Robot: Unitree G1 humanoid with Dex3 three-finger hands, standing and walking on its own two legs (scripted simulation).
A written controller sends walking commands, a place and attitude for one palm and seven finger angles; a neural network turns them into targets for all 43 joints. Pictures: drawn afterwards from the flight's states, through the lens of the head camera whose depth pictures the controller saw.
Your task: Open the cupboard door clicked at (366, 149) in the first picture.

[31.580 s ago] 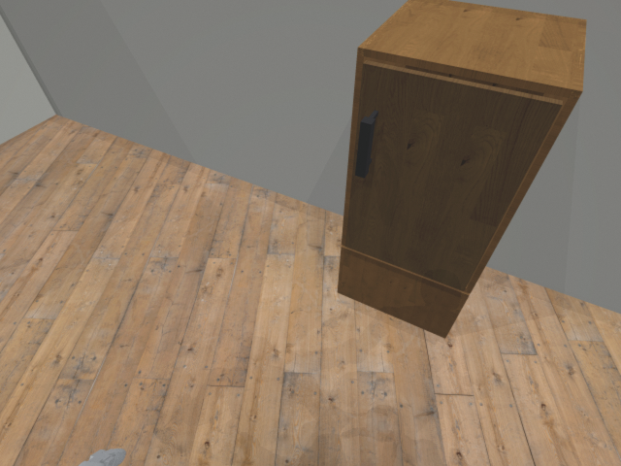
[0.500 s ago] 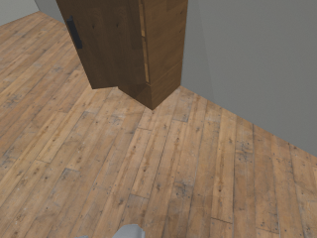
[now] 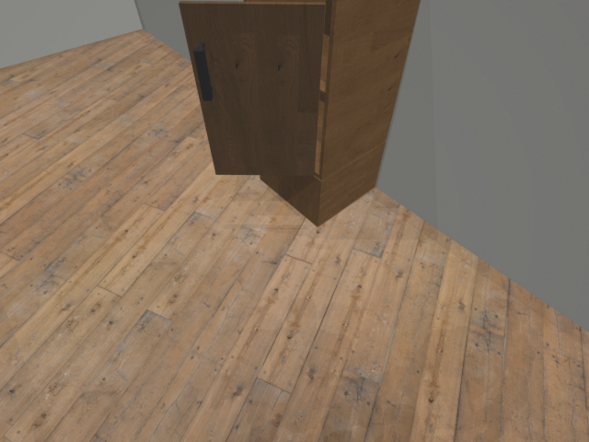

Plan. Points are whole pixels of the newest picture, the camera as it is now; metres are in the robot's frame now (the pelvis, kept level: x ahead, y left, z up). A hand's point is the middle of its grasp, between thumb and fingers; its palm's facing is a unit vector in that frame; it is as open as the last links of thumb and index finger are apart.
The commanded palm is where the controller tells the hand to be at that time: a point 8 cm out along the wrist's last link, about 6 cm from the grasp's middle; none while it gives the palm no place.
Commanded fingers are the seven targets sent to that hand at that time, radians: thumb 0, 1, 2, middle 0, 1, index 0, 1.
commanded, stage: take the last steps up to it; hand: left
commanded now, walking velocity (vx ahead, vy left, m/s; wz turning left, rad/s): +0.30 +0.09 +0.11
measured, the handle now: (205, 71) +1.04 +0.33 -0.03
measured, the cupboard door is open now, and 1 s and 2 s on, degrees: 48 48 48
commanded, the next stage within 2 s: come to a stop and stand still in 1.16 s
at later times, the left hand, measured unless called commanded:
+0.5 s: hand out of the picture +0.14 +0.24 -0.17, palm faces +0.07 -0.98 -0.17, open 7.4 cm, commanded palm none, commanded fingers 0.00 0.90 0.90 -0.20 -0.30 -0.20 -0.30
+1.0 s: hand (176, 333) +0.32 +0.24 -0.16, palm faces +0.11 -0.98 -0.18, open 7.2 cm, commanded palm none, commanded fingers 0.00 0.90 0.90 -0.20 -0.30 -0.20 -0.30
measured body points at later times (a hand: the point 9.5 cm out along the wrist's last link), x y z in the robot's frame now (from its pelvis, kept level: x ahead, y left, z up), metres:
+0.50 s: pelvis +0.14 +0.06 +0.01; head +0.18 +0.07 +0.45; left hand +0.13 +0.30 -0.16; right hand +0.20 -0.17 -0.14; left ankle +0.15 +0.17 -0.73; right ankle +0.13 -0.06 -0.66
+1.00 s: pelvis +0.33 +0.06 +0.01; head +0.36 +0.07 +0.46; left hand +0.31 +0.30 -0.15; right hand +0.40 -0.17 -0.14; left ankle +0.41 +0.19 -0.71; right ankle +0.28 -0.05 -0.73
